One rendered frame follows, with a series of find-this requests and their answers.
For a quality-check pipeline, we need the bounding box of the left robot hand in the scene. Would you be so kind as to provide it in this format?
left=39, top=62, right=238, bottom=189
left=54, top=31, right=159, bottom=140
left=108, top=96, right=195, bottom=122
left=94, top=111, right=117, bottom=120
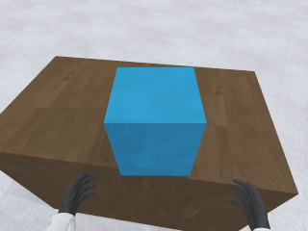
left=58, top=171, right=97, bottom=216

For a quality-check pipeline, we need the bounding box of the left robot forearm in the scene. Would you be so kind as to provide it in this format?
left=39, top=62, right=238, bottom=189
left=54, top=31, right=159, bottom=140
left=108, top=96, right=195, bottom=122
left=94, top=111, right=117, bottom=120
left=43, top=213, right=76, bottom=231

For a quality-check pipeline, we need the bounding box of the right robot hand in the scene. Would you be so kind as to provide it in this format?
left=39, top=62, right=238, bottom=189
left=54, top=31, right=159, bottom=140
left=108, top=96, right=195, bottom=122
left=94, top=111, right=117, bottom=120
left=229, top=179, right=270, bottom=231

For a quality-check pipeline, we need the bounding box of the pedestal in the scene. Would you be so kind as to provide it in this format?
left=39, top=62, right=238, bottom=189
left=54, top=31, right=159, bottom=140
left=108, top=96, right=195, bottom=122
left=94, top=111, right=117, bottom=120
left=0, top=56, right=298, bottom=231

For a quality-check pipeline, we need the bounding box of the carton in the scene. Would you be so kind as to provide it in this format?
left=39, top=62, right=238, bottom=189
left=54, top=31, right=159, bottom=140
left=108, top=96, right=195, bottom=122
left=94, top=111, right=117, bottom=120
left=103, top=67, right=207, bottom=176

